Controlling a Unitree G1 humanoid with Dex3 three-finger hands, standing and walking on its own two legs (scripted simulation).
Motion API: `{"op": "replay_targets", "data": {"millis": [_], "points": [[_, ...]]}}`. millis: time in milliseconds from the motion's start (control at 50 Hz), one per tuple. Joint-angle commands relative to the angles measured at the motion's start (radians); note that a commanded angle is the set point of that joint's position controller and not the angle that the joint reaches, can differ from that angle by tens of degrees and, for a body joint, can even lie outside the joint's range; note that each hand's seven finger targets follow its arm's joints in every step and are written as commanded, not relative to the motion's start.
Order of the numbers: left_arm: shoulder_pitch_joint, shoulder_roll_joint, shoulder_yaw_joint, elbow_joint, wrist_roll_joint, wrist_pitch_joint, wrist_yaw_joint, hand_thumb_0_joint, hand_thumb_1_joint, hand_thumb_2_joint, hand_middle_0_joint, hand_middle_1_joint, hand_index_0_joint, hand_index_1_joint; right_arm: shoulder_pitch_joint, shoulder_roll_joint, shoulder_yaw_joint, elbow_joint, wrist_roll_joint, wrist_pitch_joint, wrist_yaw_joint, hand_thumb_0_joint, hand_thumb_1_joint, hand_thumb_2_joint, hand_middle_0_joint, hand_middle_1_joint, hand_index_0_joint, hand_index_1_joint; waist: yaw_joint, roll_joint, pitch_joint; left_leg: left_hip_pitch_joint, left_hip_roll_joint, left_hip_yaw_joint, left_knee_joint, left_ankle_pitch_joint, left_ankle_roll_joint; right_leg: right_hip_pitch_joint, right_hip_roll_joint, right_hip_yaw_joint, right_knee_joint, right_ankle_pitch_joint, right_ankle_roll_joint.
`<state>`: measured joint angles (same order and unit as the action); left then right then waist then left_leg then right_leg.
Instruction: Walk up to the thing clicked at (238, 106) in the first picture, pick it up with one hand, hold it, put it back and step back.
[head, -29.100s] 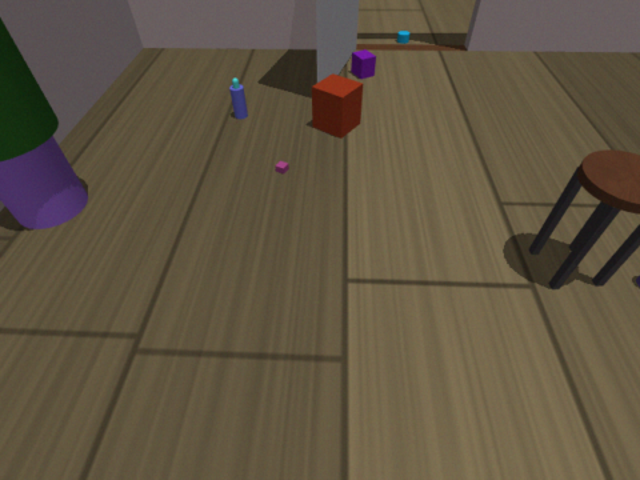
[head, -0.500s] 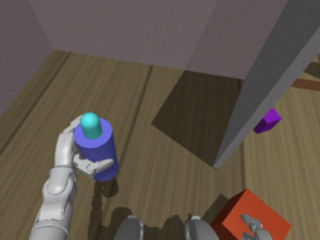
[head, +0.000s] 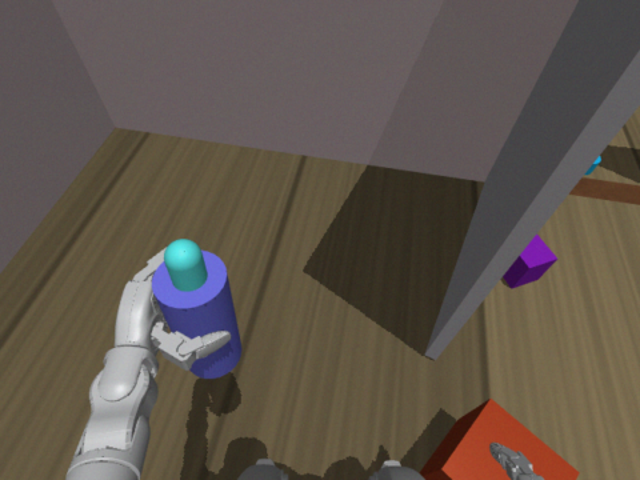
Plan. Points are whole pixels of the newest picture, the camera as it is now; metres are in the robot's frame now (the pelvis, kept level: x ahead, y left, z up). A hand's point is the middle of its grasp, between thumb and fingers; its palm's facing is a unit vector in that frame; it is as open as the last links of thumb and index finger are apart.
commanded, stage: lift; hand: left
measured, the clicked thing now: (199, 308) +0.33 +0.17 +0.02
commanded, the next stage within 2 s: hold in 0.32 s
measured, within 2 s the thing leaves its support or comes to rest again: neither
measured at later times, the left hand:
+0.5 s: hand (195, 303) +0.33 +0.16 +0.04, palm faces +0.02 -1.00 -0.03, open 11.2 cm
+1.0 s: hand (193, 307) +0.32 +0.16 +0.05, palm faces +0.03 -1.00 -0.03, open 11.1 cm
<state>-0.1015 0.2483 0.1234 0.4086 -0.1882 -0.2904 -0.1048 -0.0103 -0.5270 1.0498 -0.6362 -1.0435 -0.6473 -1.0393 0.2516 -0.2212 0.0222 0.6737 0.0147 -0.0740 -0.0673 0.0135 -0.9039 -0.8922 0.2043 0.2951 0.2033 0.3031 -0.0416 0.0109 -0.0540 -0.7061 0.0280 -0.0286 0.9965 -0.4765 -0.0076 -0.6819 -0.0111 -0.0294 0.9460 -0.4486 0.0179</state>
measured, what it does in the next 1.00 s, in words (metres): stands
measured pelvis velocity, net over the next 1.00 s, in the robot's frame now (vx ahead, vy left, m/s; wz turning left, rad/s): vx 0.00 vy -0.01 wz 0.00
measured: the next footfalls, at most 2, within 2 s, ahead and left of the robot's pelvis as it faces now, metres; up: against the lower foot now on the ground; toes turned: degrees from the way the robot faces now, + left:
none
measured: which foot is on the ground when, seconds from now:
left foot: down 0.00-1.00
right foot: down 0.00-1.00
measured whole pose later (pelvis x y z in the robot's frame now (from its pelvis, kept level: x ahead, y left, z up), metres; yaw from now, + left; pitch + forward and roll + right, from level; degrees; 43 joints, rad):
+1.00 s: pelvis +0.00 -0.01 +0.02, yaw +0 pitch +6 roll -1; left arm -0.07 0.22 0.12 0.42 -0.18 -0.31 -0.12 -0.01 -0.50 1.01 -0.66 -1.00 -0.67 -1.00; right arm 0.24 -0.22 0.01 0.68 0.01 -0.07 -0.06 0.01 -0.91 -0.89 0.20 0.30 0.20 0.30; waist -0.03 0.01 -0.01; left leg -0.53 0.03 -0.02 0.85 -0.42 -0.01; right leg -0.52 -0.01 -0.02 0.82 -0.40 0.01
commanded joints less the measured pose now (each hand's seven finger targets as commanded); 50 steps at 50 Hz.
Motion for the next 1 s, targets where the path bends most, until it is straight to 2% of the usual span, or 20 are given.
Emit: {"op": "replay_targets", "data": {"millis": [0,20,60,100,180,200,240,260,280,400,460,500,660,680,720,780,880,900,940,980], "points": [[-0.434,0.173,0.099,-0.418,-0.053,-0.153,-0.001,0.0,0.048,1.267,-1.208,-1.427,-1.233,-1.421,0.013,-0.136,-0.05,-0.107,0.001,-0.034,-0.011,0.0,-0.905,-0.899,0.2,0.3,0.2,0.3,0.001,0.096,-0.405,0.271,-0.021,-0.009,-0.155,0.37,0.001,0.18,0.03,-0.009,-0.112,0.357,-0.038],[-0.416,0.166,0.087,-0.41,-0.05,-0.153,-0.004,0.0,0.055,1.265,-1.21,-1.421,-1.235,-1.417,0.021,-0.129,-0.045,-0.105,-0.001,-0.033,-0.013,0.0,-0.906,-0.899,0.2,0.3,0.2,0.3,-0.005,0.086,-0.427,0.278,-0.022,-0.006,-0.149,0.393,0.005,0.205,0.029,-0.006,-0.116,0.385,-0.036],[-0.366,0.143,0.083,-0.328,-0.052,-0.144,-0.011,0.0,0.056,1.255,-1.215,-1.427,-1.244,-1.418,0.01,-0.137,-0.051,-0.102,-0.001,-0.031,-0.016,0.0,-0.903,-0.897,0.201,0.3,0.2,0.3,-0.01,0.045,-0.356,0.243,-0.025,0.001,-0.156,0.36,0.01,0.208,0.028,-0.002,-0.134,0.377,-0.031],[-0.415,0.142,0.082,-0.363,-0.053,-0.147,-0.011,0.0,0.048,1.256,-1.21,-1.426,-1.238,-1.418,0.012,-0.138,-0.054,-0.101,0.0,-0.032,-0.013,0.0,-0.903,-0.898,0.2,0.3,0.2,0.3,-0.004,0.078,-0.361,0.267,-0.022,-0.002,-0.172,0.363,0.003,0.201,0.027,-0.004,-0.133,0.364,-0.036],[-0.37,0.134,0.078,-0.311,-0.049,-0.14,-0.021,0.0,0.079,1.266,-1.214,-1.436,-1.245,-1.426,0.004,-0.143,-0.058,-0.109,0.0,-0.027,-0.007,0.0,-0.898,-0.896,0.201,0.3,0.2,0.3,0.0,0.066,-0.332,0.265,-0.021,-0.004,-0.188,0.362,-0.001,0.208,0.029,-0.008,-0.146,0.355,-0.037],[-0.4,0.163,0.102,-0.351,-0.05,-0.147,-0.021,0.0,0.082,1.275,-1.215,-1.434,-1.243,-1.427,0.007,-0.142,-0.061,-0.11,0.001,-0.026,-0.007,0.0,-0.894,-0.896,0.2,0.3,0.2,0.3,0.009,0.086,-0.356,0.278,-0.023,0.002,-0.189,0.359,0.0,0.22,0.027,-0.006,-0.151,0.358,-0.037],[-0.343,0.128,0.083,-0.285,-0.052,-0.138,-0.029,0.0,0.093,1.266,-1.22,-1.432,-1.248,-1.424,0.006,-0.141,-0.059,-0.109,0.001,-0.024,-0.007,0.0,-0.896,-0.896,0.2,0.3,0.2,0.3,0.004,0.05,-0.339,0.284,-0.019,-0.002,-0.195,0.367,-0.001,0.224,0.03,-0.01,-0.157,0.357,-0.036],[-0.416,0.157,0.098,-0.378,-0.056,-0.149,-0.03,0.0,0.103,1.259,-1.216,-1.425,-1.246,-1.415,0.0,-0.142,-0.061,-0.116,0.002,-0.025,-0.006,0.0,-0.894,-0.895,0.2,0.3,0.2,0.3,0.007,0.075,-0.356,0.291,-0.021,-0.001,-0.203,0.357,-0.001,0.232,0.028,-0.008,-0.158,0.354,-0.037],[-0.365,0.143,0.101,-0.317,-0.058,-0.143,-0.032,0.0,0.104,1.258,-1.221,-1.426,-1.249,-1.416,0.007,-0.141,-0.059,-0.106,0.0,-0.025,-0.005,0.0,-0.897,-0.896,0.2,0.3,0.2,0.3,0.008,0.069,-0.35,0.293,-0.02,-0.003,-0.199,0.378,-0.003,0.233,0.029,-0.01,-0.157,0.365,-0.037],[-0.394,0.145,0.103,-0.356,-0.054,-0.154,-0.021,0.0,0.093,1.248,-1.2,-1.417,-1.229,-1.407,-0.003,-0.138,-0.059,-0.116,0.0,-0.024,-0.007,0.0,-0.898,-0.897,0.2,0.3,0.2,0.3,0.001,0.04,-0.343,0.298,-0.026,0.015,-0.212,0.349,0.007,0.27,0.024,0.001,-0.184,0.372,-0.028],[-0.396,0.153,0.096,-0.386,-0.048,-0.155,-0.019,0.0,0.026,1.137,-1.189,-1.356,-1.216,-1.346,0.003,-0.14,-0.059,-0.111,-0.004,-0.026,-0.009,0.0,-0.917,-0.9,0.2,0.3,0.2,0.3,0.001,0.069,-0.375,0.331,-0.023,0.009,-0.208,0.403,0.005,0.271,0.024,-0.001,-0.176,0.403,-0.031],[-0.395,0.147,0.089,-0.384,-0.044,-0.156,-0.017,0.0,0.023,1.111,-1.167,-1.331,-1.194,-1.32,-0.012,-0.138,-0.059,-0.119,-0.003,-0.024,-0.008,0.0,-0.916,-0.899,0.2,0.3,0.2,0.3,0.006,0.08,-0.334,0.318,-0.027,0.013,-0.218,0.372,0.005,0.263,0.023,0.003,-0.186,0.382,-0.031],[-0.395,0.149,0.097,-0.405,-0.048,-0.149,-0.007,0.0,0.034,1.104,-1.152,-1.316,-1.18,-1.304,-0.02,-0.134,-0.055,-0.11,-0.003,-0.031,-0.013,0.0,-0.909,-0.898,0.2,0.3,0.2,0.3,0.006,0.067,-0.331,0.331,-0.027,0.01,-0.242,0.349,0.004,0.289,0.022,-0.002,-0.211,0.367,-0.029],[-0.397,0.117,0.065,-0.378,-0.044,-0.145,-0.01,0.0,0.024,1.094,-1.148,-1.314,-1.176,-1.301,-0.03,-0.129,-0.053,-0.113,-0.003,-0.033,-0.014,0.0,-0.911,-0.898,0.2,0.3,0.2,0.3,-0.003,0.054,-0.29,0.323,-0.028,0.012,-0.25,0.315,0.006,0.274,0.022,-0.003,-0.219,0.342,-0.026],[-0.36,0.132,0.088,-0.307,-0.044,-0.138,-0.011,0.0,0.003,1.109,-1.161,-1.334,-1.191,-1.321,-0.021,-0.139,-0.059,-0.101,-0.001,-0.035,-0.015,0.0,-0.91,-0.898,0.2,0.3,0.2,0.3,-0.006,0.019,-0.275,0.311,-0.028,0.012,-0.254,0.299,0.011,0.279,0.019,-0.001,-0.229,0.334,-0.022],[-0.407,0.151,0.101,-0.34,-0.043,-0.15,-0.017,0.0,0.02,1.083,-1.143,-1.307,-1.172,-1.293,-0.031,-0.136,-0.059,-0.108,-0.001,-0.033,-0.011,0.0,-0.907,-0.897,0.2,0.3,0.2,0.3,0.007,0.047,-0.292,0.324,-0.027,0.012,-0.258,0.311,0.007,0.285,0.019,-0.003,-0.224,0.337,-0.026],[-0.32,0.121,0.089,-0.319,-0.05,-0.152,-0.027,0.0,0.032,1.107,-1.164,-1.328,-1.191,-1.316,-0.024,-0.137,-0.062,-0.106,-0.002,-0.037,-0.006,0.0,-0.912,-0.898,0.2,0.3,0.2,0.3,0.019,0.042,-0.317,0.34,-0.028,0.015,-0.255,0.364,0.005,0.315,0.018,-0.004,-0.221,0.377,-0.028],[-0.389,0.14,0.09,-0.398,-0.047,-0.162,-0.026,0.0,0.05,1.097,-1.153,-1.311,-1.178,-1.3,-0.036,-0.128,-0.057,-0.118,-0.003,-0.036,-0.004,0.0,-0.908,-0.898,0.2,0.3,0.2,0.3,0.025,0.069,-0.34,0.342,-0.031,0.019,-0.252,0.365,0.004,0.325,0.017,-0.001,-0.223,0.384,-0.029],[-0.345,0.129,0.089,-0.343,-0.043,-0.154,-0.018,0.0,0.051,1.103,-1.174,-1.328,-1.199,-1.317,-0.031,-0.136,-0.064,-0.11,-0.001,-0.039,-0.004,0.0,-0.918,-0.9,0.2,0.3,0.2,0.3,0.015,0.053,-0.299,0.345,-0.026,0.011,-0.267,0.344,0.001,0.303,0.022,-0.007,-0.224,0.354,-0.03],[-0.385,0.144,0.102,-0.369,-0.045,-0.162,-0.017,0.0,0.05,1.114,-1.168,-1.328,-1.193,-1.318,-0.028,-0.137,-0.063,-0.109,-0.004,-0.038,-0.004,0.0,-0.914,-0.9,0.2,0.3,0.2,0.3,0.002,0.07,-0.323,0.354,-0.026,0.016,-0.261,0.343,0.003,0.301,0.021,0.0,-0.228,0.36,-0.029]]}}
